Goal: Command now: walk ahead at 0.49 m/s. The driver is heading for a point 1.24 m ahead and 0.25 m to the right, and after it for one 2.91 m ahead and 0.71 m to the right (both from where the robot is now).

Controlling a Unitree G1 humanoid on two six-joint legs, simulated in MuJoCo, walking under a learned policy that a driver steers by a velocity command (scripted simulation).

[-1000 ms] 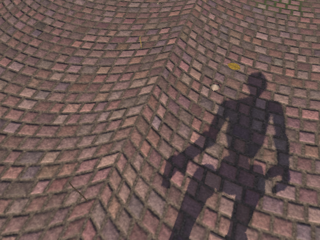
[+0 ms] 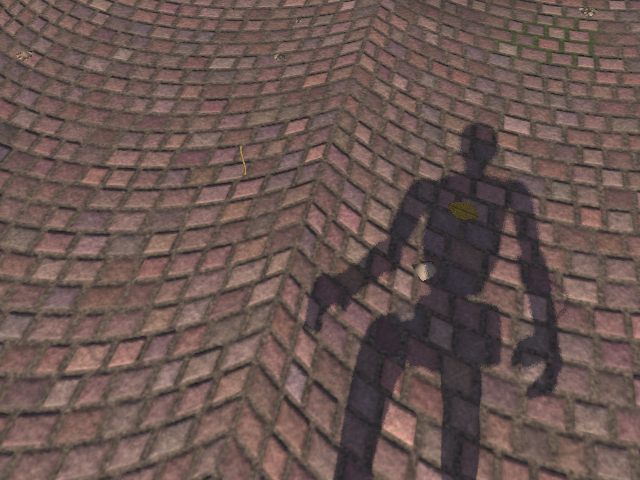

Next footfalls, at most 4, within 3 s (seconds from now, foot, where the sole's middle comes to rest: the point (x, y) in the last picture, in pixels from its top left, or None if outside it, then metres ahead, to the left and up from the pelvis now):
0.22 right None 0.31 -0.16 -0.78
0.76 left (278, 427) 0.62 0.08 -0.78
1.30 right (383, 317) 0.89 -0.18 -0.78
1.80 left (341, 217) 1.24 -0.10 -0.78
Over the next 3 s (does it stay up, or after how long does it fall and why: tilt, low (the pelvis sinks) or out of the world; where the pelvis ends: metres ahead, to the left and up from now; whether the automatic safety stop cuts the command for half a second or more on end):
stays up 1.19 -0.21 -0.01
